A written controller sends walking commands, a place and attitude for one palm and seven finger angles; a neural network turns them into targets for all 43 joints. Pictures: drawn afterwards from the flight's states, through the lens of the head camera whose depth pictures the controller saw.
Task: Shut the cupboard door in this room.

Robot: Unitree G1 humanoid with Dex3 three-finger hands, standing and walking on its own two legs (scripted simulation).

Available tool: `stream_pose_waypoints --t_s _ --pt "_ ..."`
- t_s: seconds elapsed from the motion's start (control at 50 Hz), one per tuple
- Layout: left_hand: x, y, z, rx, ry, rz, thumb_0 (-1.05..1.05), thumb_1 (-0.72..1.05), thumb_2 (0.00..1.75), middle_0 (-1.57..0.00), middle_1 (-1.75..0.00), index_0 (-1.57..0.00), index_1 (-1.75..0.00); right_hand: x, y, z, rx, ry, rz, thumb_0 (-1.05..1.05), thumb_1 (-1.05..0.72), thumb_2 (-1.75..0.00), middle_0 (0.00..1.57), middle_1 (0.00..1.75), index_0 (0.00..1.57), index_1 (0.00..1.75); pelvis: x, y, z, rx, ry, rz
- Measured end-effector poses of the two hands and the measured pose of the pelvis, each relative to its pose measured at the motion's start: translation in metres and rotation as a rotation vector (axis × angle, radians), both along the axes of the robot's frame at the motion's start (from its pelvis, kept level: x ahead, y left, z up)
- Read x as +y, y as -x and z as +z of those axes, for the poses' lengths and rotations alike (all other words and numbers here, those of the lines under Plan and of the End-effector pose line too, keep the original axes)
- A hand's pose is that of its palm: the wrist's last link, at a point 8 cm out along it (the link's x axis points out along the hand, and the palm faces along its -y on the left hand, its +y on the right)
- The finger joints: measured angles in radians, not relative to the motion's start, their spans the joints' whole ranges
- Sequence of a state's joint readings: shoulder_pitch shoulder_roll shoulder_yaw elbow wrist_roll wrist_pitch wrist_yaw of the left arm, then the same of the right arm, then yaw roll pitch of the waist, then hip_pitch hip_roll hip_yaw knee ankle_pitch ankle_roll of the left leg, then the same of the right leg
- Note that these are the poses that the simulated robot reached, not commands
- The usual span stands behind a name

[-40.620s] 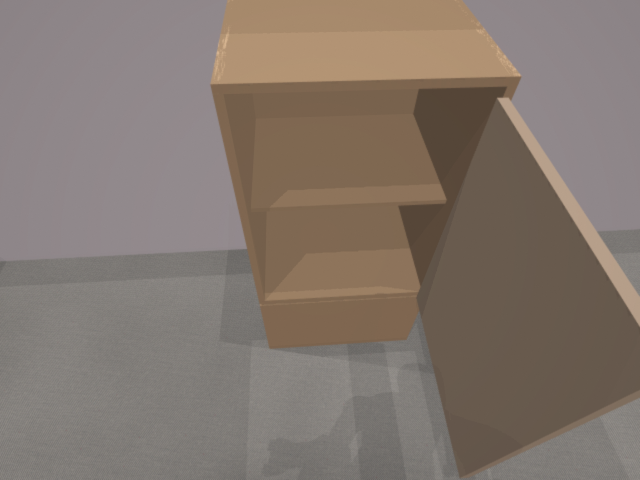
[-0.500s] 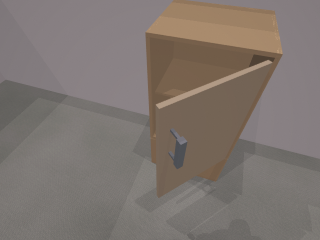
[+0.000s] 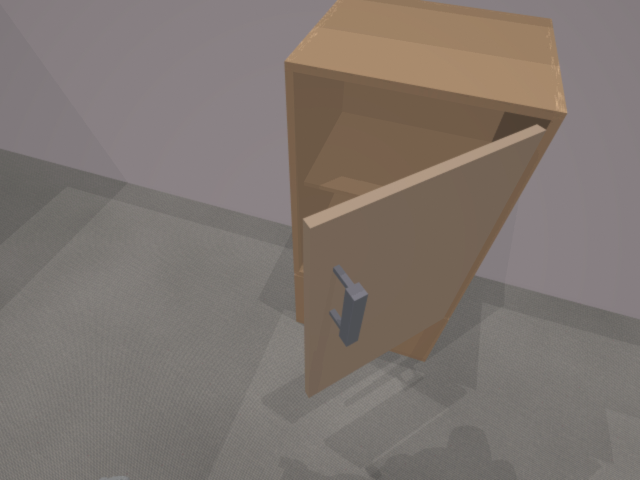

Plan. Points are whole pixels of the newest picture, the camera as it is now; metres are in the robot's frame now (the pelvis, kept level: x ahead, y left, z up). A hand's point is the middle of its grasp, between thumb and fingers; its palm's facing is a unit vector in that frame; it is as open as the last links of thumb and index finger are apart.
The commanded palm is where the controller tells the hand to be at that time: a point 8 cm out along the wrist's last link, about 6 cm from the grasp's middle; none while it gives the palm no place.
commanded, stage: look at it before walking up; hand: left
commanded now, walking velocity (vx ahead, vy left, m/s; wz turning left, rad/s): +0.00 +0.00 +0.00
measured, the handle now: (344, 306) +0.36 -0.01 -0.03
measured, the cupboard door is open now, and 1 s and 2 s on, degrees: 49 49 49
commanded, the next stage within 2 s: walk to a spot facing it in 0.32 s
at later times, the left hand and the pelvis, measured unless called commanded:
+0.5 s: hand out of the picture +0.08 +0.25 -0.16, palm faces -0.01 -0.95 -0.31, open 7.4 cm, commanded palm none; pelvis +0.01 +0.01 +0.00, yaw -1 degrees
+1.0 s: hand out of the picture +0.04 +0.15 -0.17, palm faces -0.18 -0.95 -0.26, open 7.4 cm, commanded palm none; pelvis -0.04 -0.03 -0.01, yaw -15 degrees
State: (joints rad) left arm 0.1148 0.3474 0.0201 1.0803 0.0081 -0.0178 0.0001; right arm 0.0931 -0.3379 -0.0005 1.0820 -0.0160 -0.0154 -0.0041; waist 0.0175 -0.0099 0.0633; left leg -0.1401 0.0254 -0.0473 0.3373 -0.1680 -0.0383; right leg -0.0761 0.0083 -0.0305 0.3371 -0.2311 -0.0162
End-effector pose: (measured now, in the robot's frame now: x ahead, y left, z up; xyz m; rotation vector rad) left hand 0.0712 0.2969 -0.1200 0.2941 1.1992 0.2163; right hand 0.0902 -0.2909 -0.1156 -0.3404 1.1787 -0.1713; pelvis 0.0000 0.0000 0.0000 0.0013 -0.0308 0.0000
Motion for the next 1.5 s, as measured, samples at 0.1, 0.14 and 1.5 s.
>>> stream_pose_waypoints --t_s 0.1,0.14,1.5 --pt "0.002 -0.015 0.003 -0.024 -0.002 -0.015 0.00 0.91 0.90 -0.20 -0.30 -0.20 -0.30 0.006 -0.010 0.000 -0.016 -0.010 0.003 0.01 -0.90 -0.90 0.20 0.30 0.21 0.30 0.003 -0.006 0.000 0.002 -0.002 -0.004" --pt "0.002 -0.019 0.003 -0.029 0.000 -0.017 0.00 0.91 0.90 -0.20 -0.30 -0.20 -0.30 0.008 -0.012 0.000 -0.017 -0.013 0.003 0.01 -0.90 -0.90 0.20 0.30 0.21 0.30 0.004 -0.008 0.000 0.002 -0.002 -0.005" --pt "-0.069 -0.049 -0.022 0.090 0.062 -0.436 0.01 0.91 0.90 -0.20 -0.30 -0.20 -0.30 0.027 0.176 -0.006 -0.093 -0.040 -0.543 0.00 -0.90 -0.90 0.20 0.30 0.21 0.30 0.007 0.053 -0.009 0.047 -0.021 -0.556"
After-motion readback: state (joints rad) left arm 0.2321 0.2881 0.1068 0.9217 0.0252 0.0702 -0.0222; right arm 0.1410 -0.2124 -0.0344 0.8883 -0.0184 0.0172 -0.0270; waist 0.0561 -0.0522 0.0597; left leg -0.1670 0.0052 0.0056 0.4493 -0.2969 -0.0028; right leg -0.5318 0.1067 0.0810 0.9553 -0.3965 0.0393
